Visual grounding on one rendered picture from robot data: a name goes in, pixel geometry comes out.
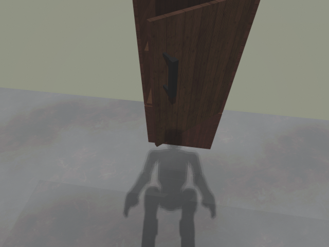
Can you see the handle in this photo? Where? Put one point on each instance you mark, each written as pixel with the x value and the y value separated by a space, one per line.
pixel 172 75

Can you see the cupboard door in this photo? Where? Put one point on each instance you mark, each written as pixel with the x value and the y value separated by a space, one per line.
pixel 206 40

